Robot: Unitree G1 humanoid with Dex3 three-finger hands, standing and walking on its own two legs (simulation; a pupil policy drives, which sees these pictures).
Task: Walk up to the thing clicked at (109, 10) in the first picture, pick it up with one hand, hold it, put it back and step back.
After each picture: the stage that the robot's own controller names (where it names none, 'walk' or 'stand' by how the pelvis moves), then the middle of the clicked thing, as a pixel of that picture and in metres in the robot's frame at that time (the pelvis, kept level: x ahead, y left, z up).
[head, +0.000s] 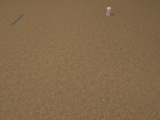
stand; (108, 11) +2.30 -0.36 -0.72
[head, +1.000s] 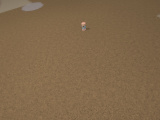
walk; (83, 26) +2.17 +0.13 -0.69
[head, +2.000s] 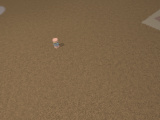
walk; (56, 43) +1.50 +0.47 -0.71
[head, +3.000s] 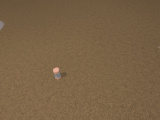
walk; (57, 73) +1.06 +0.39 -0.72
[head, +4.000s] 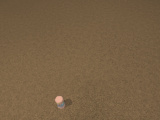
walk; (60, 102) +0.68 +0.31 -0.72
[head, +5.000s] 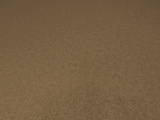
stand; out of the picture +0.45 +0.28 -0.71
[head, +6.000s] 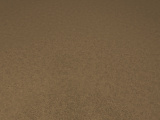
stand; out of the picture +0.38 +0.24 -0.72
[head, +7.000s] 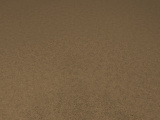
stand; out of the picture +0.39 +0.21 -0.72
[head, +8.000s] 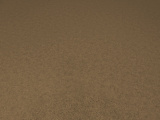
stand; out of the picture +0.40 +0.24 -0.72
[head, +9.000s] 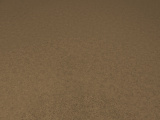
stand; out of the picture +0.39 +0.24 -0.73
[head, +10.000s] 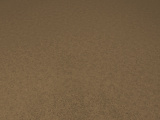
go down; out of the picture +0.38 +0.24 -0.73
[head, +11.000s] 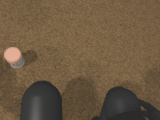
go down; (15, 58) +0.45 +0.31 -0.32
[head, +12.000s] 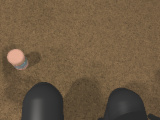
approach; (18, 60) +0.44 +0.32 -0.31
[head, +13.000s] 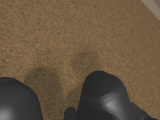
close in; out of the picture +0.40 +0.36 -0.22
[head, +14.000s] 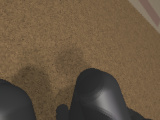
close; out of the picture +0.40 +0.36 -0.21
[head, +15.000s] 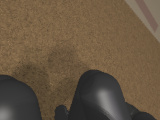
lift; out of the picture +0.37 +0.35 -0.22
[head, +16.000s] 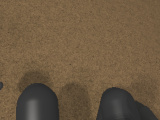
lift; out of the picture +0.30 +0.33 -0.10
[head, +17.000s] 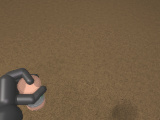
hold; (32, 93) +0.33 +0.19 +0.03
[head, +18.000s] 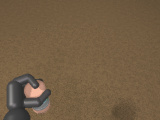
hold; (38, 97) +0.33 +0.18 -0.02
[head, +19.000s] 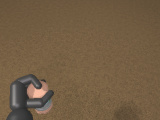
hold; (40, 98) +0.33 +0.17 -0.01
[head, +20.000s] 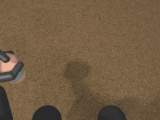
crouch; (11, 69) +0.41 +0.26 -0.09
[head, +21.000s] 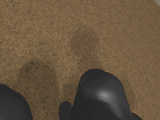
lower; out of the picture +0.39 +0.35 -0.23
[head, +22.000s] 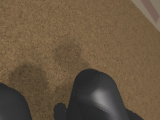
lower; out of the picture +0.39 +0.36 -0.22
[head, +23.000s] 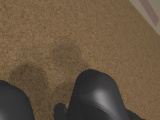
lower; out of the picture +0.38 +0.36 -0.23
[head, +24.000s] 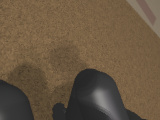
lower; out of the picture +0.38 +0.36 -0.22
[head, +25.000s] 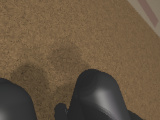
loosen; out of the picture +0.38 +0.36 -0.22
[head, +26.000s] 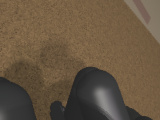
withdraw; out of the picture +0.37 +0.35 -0.22
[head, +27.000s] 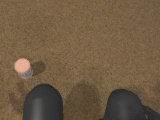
walk; (24, 69) +0.43 +0.30 -0.31
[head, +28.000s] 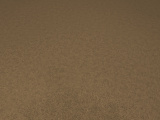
stand; out of the picture +0.37 +0.23 -0.65
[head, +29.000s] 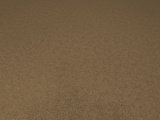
stand; out of the picture +0.38 +0.25 -0.67
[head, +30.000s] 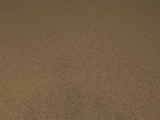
stand; out of the picture +0.38 +0.23 -0.69
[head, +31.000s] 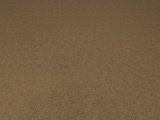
walk; out of the picture +0.40 +0.23 -0.72
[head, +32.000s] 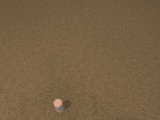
walk; (58, 105) +0.53 +0.23 -0.71
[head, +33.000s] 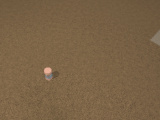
walk; (48, 73) +0.81 +0.30 -0.70
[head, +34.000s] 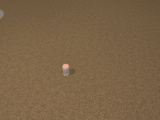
stand; (66, 70) +1.03 +0.25 -0.70
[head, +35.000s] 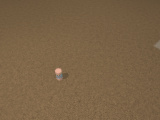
stand; (59, 74) +1.01 +0.28 -0.73
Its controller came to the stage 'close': yes
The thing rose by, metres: 0.70
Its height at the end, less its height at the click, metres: +0.00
